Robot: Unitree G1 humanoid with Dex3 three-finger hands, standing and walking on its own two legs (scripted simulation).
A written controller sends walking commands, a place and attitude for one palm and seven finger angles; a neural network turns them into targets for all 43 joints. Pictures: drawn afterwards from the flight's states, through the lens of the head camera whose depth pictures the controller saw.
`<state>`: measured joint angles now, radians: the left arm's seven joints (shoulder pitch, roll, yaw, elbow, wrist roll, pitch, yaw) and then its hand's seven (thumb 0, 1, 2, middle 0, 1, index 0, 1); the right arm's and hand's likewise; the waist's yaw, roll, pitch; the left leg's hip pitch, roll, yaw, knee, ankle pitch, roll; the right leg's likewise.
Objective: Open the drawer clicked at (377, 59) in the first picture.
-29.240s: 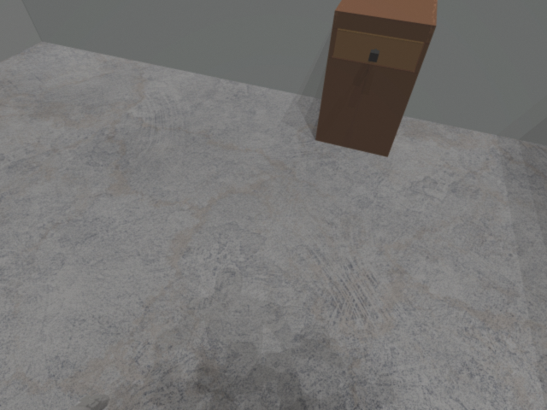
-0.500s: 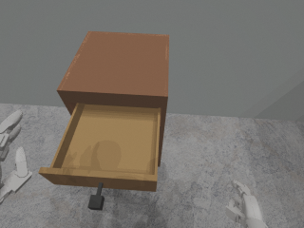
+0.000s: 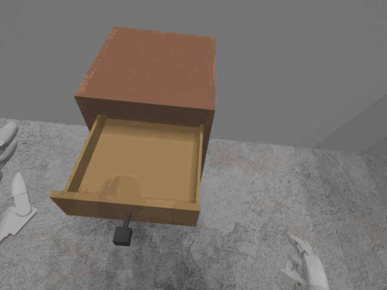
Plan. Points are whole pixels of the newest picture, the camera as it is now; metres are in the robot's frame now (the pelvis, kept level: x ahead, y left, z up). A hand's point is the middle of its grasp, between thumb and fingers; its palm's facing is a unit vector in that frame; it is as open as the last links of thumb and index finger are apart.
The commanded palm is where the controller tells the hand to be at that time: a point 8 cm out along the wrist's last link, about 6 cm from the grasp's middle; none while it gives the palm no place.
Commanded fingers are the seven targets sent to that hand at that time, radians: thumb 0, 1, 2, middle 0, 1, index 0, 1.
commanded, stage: step back with the hand held close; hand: left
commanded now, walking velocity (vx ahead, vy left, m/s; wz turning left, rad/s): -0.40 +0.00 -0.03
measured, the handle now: (124, 228) +0.28 +0.19 -0.18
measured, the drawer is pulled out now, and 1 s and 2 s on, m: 0.30 0.30 0.30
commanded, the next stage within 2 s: stop stepping back and stand still in 0.70 s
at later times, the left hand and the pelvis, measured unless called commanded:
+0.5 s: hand (28, 251) +0.15 +0.22 +0.16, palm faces +0.35 -0.81 -0.47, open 7.4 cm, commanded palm +0.07 +0.26 +0.18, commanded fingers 0.00 0.90 0.90 -0.20 -0.30 -0.20 -0.30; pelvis -0.05 -0.02 +0.00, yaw +3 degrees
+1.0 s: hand out of the picture +0.05 +0.15 +0.15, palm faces +0.26 -0.83 -0.50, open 7.4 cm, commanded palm -0.02 +0.21 +0.18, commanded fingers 0.00 0.90 0.90 -0.20 -0.30 -0.20 -0.30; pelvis -0.15 -0.07 +0.01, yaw +1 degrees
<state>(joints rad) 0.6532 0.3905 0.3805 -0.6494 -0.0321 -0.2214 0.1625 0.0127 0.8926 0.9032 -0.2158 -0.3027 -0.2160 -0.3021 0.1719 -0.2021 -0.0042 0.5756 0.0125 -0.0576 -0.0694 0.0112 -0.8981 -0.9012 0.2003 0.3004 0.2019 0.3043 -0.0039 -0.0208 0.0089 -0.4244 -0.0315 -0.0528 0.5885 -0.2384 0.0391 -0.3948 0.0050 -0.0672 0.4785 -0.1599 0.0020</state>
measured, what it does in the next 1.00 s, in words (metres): walks backwards: left foot, then right foot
